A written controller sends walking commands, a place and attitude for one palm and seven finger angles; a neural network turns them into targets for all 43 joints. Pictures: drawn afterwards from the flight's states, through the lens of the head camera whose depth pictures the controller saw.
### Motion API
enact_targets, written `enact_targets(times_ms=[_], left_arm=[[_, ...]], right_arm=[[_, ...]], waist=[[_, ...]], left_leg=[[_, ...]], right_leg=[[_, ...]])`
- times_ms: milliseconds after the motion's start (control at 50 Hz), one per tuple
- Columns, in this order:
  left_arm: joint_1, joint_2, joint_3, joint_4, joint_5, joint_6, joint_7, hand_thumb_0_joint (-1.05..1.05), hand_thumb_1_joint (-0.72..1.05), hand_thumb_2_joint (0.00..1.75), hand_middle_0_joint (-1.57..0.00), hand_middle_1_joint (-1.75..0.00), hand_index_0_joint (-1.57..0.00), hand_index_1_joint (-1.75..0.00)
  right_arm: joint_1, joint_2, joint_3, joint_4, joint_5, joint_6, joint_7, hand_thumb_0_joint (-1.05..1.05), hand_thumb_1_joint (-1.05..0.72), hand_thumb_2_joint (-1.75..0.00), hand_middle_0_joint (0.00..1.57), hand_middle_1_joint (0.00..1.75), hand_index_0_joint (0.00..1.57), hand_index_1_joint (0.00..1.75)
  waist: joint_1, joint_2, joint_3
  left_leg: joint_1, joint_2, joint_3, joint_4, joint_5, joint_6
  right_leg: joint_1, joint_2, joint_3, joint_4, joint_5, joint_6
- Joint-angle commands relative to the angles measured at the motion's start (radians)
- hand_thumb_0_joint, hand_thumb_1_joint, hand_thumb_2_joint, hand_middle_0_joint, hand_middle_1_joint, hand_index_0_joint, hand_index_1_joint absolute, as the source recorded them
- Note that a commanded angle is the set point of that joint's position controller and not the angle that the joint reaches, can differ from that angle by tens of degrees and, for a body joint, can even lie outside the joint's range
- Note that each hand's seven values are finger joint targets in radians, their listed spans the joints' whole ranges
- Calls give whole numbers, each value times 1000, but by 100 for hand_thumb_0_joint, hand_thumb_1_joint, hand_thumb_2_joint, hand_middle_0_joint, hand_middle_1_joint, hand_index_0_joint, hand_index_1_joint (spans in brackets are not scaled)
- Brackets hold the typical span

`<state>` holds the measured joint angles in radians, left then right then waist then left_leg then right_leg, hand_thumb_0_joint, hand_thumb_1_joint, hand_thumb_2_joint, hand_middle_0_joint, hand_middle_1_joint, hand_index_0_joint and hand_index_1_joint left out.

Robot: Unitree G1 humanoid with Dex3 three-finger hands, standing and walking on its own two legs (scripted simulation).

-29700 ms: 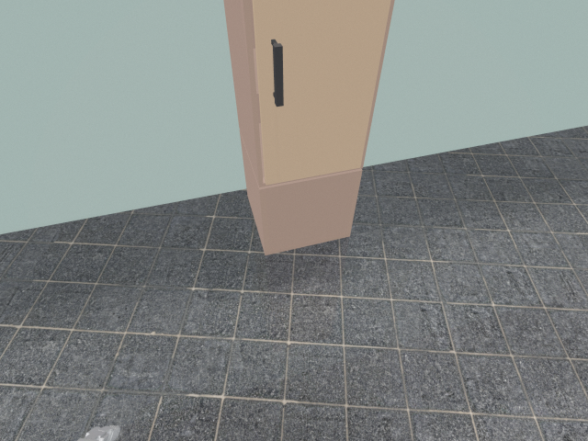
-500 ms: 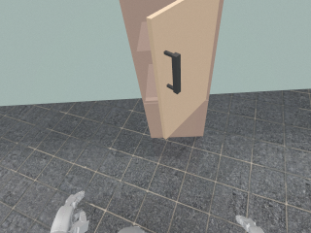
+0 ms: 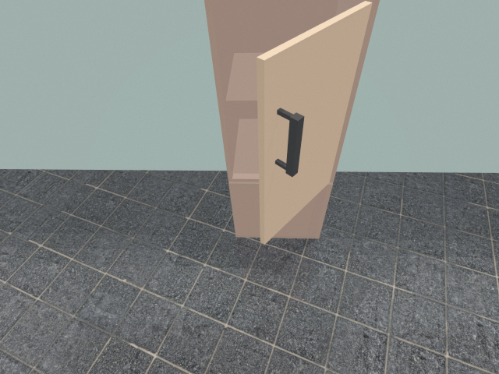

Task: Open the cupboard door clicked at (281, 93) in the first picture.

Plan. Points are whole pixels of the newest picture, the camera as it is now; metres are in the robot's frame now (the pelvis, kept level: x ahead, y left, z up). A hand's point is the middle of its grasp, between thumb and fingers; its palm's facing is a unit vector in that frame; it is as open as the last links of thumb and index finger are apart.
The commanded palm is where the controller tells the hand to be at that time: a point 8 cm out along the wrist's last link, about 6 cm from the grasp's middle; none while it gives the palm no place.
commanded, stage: let the arm hang, fingers relaxed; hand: left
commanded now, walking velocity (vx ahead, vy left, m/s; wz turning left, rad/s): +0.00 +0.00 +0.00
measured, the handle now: (287, 143) +0.56 -0.05 +0.05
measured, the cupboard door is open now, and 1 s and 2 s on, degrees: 49 49 49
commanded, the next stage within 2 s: look to check the result in 0.42 s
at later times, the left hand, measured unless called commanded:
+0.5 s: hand out of the picture -0.03 +0.15 -0.17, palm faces +0.04 -0.99 -0.15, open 7.4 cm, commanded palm none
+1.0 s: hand out of the picture -0.02 +0.15 -0.18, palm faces +0.04 -0.99 -0.16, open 7.4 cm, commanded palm none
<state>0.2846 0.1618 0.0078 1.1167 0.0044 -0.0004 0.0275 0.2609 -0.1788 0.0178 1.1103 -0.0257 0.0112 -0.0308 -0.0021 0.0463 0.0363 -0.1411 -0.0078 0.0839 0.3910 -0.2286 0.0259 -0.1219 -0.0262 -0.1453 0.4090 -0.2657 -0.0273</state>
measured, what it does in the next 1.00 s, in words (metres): stands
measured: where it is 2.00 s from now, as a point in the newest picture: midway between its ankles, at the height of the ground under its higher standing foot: outside the picture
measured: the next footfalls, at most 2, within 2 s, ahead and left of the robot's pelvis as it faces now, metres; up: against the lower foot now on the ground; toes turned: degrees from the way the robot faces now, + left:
none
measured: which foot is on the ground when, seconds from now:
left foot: down 0.00-1.00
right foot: down 0.00-1.00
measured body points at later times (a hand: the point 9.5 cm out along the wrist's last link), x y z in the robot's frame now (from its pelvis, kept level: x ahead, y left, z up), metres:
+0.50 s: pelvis +0.00 +0.00 +0.00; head +0.01 -0.01 +0.45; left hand -0.03 +0.20 -0.16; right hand -0.03 -0.20 -0.17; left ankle -0.01 +0.10 -0.74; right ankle -0.03 -0.09 -0.74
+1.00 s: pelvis +0.01 +0.00 +0.00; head +0.02 +0.00 +0.45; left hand -0.02 +0.20 -0.16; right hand -0.02 -0.19 -0.17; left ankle -0.01 +0.10 -0.74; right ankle -0.03 -0.09 -0.74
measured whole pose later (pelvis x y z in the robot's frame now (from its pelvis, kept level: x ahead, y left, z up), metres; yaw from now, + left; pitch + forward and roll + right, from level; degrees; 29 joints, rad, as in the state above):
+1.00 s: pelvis +0.01 +0.00 +0.00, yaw -1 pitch -1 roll +0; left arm 0.31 0.09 0.00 1.16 0.01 -0.01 0.04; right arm 0.29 -0.11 0.02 1.18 -0.02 0.00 -0.04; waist -0.01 0.01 0.04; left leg -0.12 -0.01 0.10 0.38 -0.24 0.03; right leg -0.11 -0.02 -0.13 0.40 -0.27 -0.02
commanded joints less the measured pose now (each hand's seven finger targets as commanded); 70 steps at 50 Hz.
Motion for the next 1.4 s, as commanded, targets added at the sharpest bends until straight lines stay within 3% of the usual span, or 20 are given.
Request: enact_targets(times_ms=[0,240,420,880,960,1120,1200,1280,1340,1380], left_arm=[[45,82,9,2,-3,-19,7,0,90,90,-20,-30,-20,-30],[87,44,5,43,-4,-19,13,0,90,90,-20,-30,-20,-30],[113,21,7,49,-2,-22,15,0,90,90,-20,-30,-20,-30],[129,14,9,43,0,-24,17,0,90,90,-20,-30,-20,-30],[121,15,9,41,-1,-22,17,0,90,90,-20,-30,-20,-30],[117,16,10,38,0,-21,16,0,90,90,-20,-30,-20,-30],[91,45,36,15,6,-4,13,0,90,90,-20,-30,-20,-30],[56,66,65,-31,12,17,2,0,90,90,-20,-30,-20,-30],[27,68,77,-69,16,28,-8,0,90,90,-20,-30,-20,-30],[5,59,82,-97,18,34,-14,0,90,90,-20,-30,-20,-30]], right_arm=[[58,-63,-9,9,4,-18,-6,0,-90,-90,20,30,20,30],[90,-21,-7,57,4,-17,-13,0,-90,-90,20,30,20,30],[111,-1,-11,61,6,-19,-16,0,-90,-90,20,30,20,30],[116,-1,-14,57,8,-21,-17,0,-90,-90,20,30,20,30],[115,0,-14,60,6,-22,-17,0,-90,-90,20,30,20,30],[113,-2,-14,58,6,-21,-16,0,-90,-90,20,30,20,30],[107,-27,-34,47,5,-7,-26,0,-90,-90,20,30,20,30],[85,-64,-59,7,5,8,-33,0,-90,-90,20,30,20,30],[70,-94,-76,-29,3,9,-36,0,-90,-90,20,30,20,30],[75,-122,-86,-50,1,8,-38,0,-90,-90,20,30,20,30]], waist=[[1,-69,29],[2,-29,68],[-2,-43,62],[0,-65,55],[-3,-40,68],[-4,-46,74],[-11,-58,57],[-13,-47,36],[-16,4,22],[-15,62,20]], left_leg=[[-16,119,-107,-71,207,11],[-27,111,-98,-83,157,10],[-20,110,-95,-77,156,13],[-11,110,-98,-67,182,19],[-15,109,-98,-74,183,16],[-17,109,-100,-79,173,16],[-7,129,-60,-16,172,14],[3,163,-39,23,133,18],[18,218,-69,9,114,39],[14,292,-125,-31,102,77]], right_leg=[[-1,-119,119,-86,192,-8],[-13,-110,137,-101,154,-11],[-20,-109,136,-99,164,-10],[-21,-106,126,-89,182,-5],[-24,-107,130,-89,181,-6],[-28,-105,129,-90,164,-5],[-61,-107,156,-42,236,-16],[-131,-91,177,27,228,-22],[-197,-55,178,106,191,-13],[-241,-13,149,211,67,0]])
